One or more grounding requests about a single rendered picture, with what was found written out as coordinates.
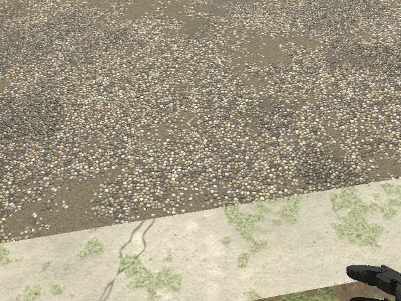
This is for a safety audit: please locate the robot right hand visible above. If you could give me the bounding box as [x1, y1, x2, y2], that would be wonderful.
[346, 265, 401, 301]

